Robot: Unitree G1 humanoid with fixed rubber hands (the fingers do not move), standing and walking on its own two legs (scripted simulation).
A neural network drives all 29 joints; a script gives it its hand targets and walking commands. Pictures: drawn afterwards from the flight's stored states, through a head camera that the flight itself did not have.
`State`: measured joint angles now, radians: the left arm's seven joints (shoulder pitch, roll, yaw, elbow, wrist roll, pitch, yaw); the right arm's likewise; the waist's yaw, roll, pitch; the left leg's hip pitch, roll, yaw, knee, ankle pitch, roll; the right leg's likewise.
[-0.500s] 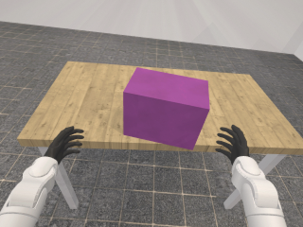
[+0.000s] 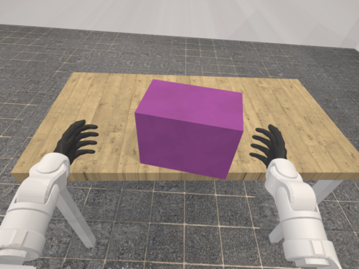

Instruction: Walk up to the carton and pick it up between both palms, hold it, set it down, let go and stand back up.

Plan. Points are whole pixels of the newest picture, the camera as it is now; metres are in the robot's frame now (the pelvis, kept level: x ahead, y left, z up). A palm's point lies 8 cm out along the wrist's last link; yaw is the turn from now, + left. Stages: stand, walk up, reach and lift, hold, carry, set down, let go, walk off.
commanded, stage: reach and lift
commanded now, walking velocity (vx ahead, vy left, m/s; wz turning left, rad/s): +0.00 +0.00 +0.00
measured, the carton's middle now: (189, 129) +0.48 -0.02 +0.04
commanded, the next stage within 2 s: none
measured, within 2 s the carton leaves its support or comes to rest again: neither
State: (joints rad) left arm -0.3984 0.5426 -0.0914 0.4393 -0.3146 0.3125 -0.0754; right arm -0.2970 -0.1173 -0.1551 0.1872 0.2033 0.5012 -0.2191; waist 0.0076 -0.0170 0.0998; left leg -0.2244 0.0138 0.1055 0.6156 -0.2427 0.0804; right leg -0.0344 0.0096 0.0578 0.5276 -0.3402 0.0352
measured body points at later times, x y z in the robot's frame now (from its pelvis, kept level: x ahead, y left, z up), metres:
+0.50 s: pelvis +0.01 -0.01 +0.00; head +0.00 +0.01 +0.45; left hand +0.41 +0.24 +0.12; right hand +0.37 -0.21 +0.13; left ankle +0.07 +0.06 -0.73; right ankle -0.02 -0.16 -0.73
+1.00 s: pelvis +0.03 -0.01 +0.00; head +0.04 +0.01 +0.45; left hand +0.47 +0.22 +0.14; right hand +0.42 -0.23 +0.13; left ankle +0.07 +0.06 -0.73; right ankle -0.02 -0.16 -0.73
